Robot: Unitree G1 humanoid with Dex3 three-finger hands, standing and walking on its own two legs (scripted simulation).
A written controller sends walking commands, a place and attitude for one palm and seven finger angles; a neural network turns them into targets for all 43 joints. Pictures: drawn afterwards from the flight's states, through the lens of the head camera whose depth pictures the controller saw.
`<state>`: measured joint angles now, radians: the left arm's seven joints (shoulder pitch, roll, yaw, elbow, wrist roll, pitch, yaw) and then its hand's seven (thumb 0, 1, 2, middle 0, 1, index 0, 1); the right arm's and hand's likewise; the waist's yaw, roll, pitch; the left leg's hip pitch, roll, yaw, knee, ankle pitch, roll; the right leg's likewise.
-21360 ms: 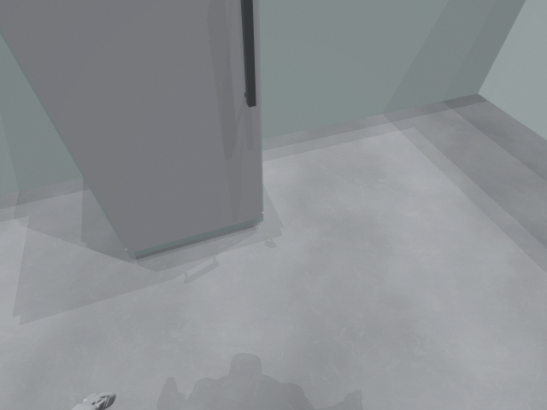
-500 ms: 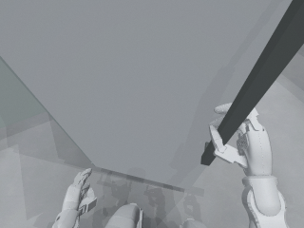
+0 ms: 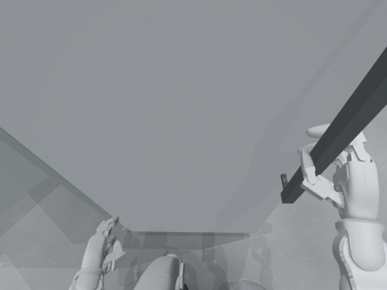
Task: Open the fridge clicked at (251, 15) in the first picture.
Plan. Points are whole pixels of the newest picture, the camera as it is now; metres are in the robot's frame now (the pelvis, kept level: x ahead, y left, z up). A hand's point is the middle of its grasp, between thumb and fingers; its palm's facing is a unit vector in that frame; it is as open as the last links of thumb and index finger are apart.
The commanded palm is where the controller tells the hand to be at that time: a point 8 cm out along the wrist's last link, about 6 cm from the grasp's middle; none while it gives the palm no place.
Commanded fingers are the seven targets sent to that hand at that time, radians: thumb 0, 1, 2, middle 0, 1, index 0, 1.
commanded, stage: walk backward, drawing the door open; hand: right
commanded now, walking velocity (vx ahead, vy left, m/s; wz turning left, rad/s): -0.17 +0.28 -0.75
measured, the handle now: (329, 128) +0.34 -0.17 +0.18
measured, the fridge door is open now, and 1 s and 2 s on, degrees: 53 62 62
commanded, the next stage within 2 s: stop walking and hold the door back in 0.26 s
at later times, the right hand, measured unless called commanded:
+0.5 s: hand (303, 237) +0.20 -0.13 +0.13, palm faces +0.53 +0.82 -0.22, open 6.2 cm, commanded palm +0.17 -0.15 +0.13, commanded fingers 0.00 -0.90 -0.90 0.45 1.40 0.45 1.40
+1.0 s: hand (305, 217) +0.22 -0.13 +0.13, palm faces +0.59 +0.77 -0.24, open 5.6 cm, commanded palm +0.17 -0.17 +0.13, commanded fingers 0.00 -0.90 -0.90 0.45 1.40 0.45 1.40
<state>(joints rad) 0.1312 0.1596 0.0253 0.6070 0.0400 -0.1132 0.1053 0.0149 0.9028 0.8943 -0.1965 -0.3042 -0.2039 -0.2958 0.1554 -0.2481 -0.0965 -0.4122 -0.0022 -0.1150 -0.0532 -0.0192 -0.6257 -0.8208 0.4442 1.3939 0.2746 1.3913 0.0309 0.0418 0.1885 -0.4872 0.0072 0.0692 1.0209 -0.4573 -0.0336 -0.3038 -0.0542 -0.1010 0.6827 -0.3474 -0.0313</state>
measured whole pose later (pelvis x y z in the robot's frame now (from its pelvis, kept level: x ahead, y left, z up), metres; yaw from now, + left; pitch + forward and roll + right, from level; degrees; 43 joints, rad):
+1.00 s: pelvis -0.06 +0.21 +0.01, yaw -25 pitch -2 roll -1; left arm 0.17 0.26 -0.02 0.73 -0.02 -0.06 0.10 0.01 0.90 0.89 -0.20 -0.31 -0.21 -0.30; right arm -0.52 -0.29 -0.15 0.58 0.02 -0.15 -0.08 -0.10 -0.63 -0.75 0.45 1.40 0.44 1.40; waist -0.01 -0.02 0.12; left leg -0.21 0.09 -0.02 0.53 -0.29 -0.06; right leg -0.44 0.00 -0.04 0.87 -0.39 0.01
